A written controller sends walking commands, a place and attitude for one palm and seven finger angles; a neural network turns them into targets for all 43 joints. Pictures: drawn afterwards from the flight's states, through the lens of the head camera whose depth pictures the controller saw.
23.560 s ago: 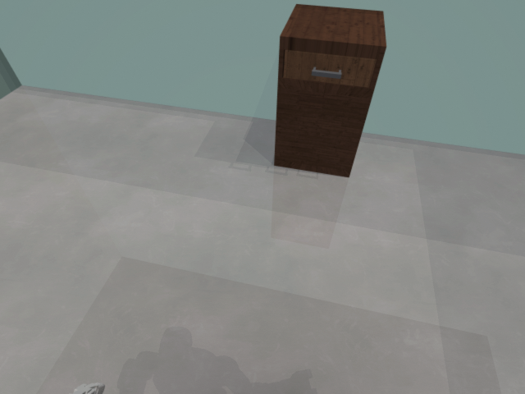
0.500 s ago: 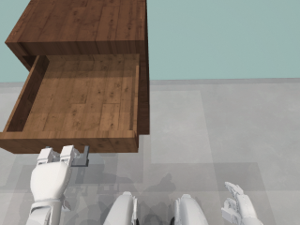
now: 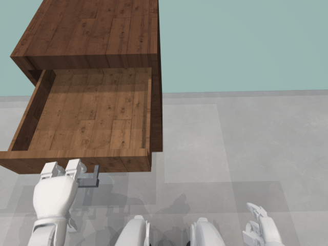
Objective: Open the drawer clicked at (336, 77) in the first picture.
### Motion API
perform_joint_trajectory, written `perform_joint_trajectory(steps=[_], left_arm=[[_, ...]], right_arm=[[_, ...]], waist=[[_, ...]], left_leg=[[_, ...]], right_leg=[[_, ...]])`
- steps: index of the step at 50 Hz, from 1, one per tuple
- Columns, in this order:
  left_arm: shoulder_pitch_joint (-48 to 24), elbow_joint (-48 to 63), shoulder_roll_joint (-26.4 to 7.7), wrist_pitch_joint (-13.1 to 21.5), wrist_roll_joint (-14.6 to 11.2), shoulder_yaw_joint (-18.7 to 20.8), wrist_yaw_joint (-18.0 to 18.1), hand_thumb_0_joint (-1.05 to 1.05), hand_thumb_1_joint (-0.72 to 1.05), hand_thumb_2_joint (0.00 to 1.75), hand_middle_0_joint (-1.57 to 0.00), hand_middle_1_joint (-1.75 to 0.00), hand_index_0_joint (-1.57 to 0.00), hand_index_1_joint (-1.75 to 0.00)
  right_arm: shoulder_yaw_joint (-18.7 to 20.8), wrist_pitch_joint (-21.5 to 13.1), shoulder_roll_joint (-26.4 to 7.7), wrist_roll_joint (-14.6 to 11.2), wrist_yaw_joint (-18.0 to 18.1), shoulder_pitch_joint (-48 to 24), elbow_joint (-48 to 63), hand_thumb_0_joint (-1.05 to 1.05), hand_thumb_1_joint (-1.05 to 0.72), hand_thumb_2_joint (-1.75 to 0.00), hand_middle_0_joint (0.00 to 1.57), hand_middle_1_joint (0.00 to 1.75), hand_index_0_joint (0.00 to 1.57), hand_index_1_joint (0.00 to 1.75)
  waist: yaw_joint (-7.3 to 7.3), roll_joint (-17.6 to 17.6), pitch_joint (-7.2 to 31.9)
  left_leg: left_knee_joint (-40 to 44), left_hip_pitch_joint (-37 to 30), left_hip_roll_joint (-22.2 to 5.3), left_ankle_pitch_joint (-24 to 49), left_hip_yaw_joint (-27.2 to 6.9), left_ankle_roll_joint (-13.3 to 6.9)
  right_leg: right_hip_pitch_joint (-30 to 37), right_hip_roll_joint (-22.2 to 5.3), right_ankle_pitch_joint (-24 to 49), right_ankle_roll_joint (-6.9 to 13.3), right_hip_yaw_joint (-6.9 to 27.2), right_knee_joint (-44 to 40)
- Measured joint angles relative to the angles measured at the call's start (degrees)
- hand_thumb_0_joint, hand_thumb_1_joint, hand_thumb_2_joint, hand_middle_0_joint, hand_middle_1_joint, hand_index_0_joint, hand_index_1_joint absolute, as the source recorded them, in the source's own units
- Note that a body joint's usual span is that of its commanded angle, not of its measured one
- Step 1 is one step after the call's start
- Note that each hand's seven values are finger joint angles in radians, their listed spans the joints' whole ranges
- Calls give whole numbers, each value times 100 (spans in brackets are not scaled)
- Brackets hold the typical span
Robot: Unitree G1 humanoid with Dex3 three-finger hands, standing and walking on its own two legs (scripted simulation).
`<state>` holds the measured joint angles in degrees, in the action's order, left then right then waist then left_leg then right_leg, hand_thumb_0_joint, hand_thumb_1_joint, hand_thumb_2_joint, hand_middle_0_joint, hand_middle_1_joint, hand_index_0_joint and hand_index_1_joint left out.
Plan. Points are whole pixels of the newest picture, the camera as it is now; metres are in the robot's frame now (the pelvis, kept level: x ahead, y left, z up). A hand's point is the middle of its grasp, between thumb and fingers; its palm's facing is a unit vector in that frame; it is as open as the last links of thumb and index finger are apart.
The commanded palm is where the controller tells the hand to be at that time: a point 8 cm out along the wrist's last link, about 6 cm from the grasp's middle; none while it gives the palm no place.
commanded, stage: lift the hand off the handle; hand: left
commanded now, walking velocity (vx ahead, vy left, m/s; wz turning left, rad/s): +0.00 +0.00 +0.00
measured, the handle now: (74, 176) +0.29 +0.26 -0.05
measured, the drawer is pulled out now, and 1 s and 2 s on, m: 0.30 0.30 0.30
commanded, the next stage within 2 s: draw the hand back to the body in 1.92 s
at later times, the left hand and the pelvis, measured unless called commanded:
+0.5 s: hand (62, 192) +0.24 +0.26 -0.01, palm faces -0.02 -0.07 -1.00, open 13.7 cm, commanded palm +0.22 +0.25 +0.04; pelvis +0.01 +0.00 +0.03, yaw +0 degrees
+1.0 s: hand (54, 187) +0.24 +0.25 +0.03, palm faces -0.02 -0.08 -1.00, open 13.9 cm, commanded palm +0.22 +0.25 +0.08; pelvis +0.03 +0.00 +0.05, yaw +0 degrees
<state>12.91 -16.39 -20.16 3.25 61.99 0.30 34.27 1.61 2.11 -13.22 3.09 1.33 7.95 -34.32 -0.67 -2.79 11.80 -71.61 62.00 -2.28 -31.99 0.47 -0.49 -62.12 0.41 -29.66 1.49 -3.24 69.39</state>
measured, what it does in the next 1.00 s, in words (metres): rises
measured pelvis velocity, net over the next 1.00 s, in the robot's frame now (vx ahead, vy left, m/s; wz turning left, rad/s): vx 0.03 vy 0.00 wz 0.00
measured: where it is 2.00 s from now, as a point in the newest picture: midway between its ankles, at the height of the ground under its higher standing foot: outside the picture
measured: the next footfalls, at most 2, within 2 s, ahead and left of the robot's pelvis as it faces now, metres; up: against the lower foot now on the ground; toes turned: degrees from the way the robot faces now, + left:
none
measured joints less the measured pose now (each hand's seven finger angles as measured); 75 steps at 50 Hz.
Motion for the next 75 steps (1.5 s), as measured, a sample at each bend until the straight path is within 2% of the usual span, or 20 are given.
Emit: perform_joint_trajectory(steps=[25,44,51,65,75], left_arm=[[404,426,58,-137,-60,-109,-132,0,-49,30,-31,-120,-35,-121],[642,799,28,-240,-199,-113,-420,0,-49,30,-31,-120,-33,-120],[861,1009,0,-165,-233,-85,-525,0,-49,30,-31,-120,-32,-120],[868,1295,-59,-174,-304,-84,-753,0,-49,30,-31,-120,-32,-120],[1182,1697,-35,-244,-372,-121,-861,0,-49,30,-31,-120,-32,-120]], right_arm=[[-6,109,-32,-23,-109,135,202,1,-90,-90,20,30,20,30],[-2,201,-33,-88,-173,277,311,1,-90,-90,20,30,20,30],[4,203,-40,-95,-203,321,337,1,-90,-90,20,30,20,30],[26,204,-49,-115,-227,291,366,1,-90,-90,20,30,20,30],[-7,199,2,-148,-289,302,425,1,-90,-90,20,30,20,30]], waist=[[-45,-18,-78],[-72,-46,-175],[-79,-37,-192],[-154,-61,-283],[-179,-91,-306]], left_leg=[[784,-985,27,169,62,-15],[1375,-1724,37,315,104,-6],[1601,-1996,37,370,138,-3],[1846,-2329,69,449,121,-8],[2114,-2654,70,526,174,-6]], right_leg=[[965,3,163,-31,62,-758],[1678,14,298,-33,105,-1313],[1928,22,350,-37,139,-1514],[2271,-1,411,-44,124,-1751],[2564,7,487,-52,177,-1986]])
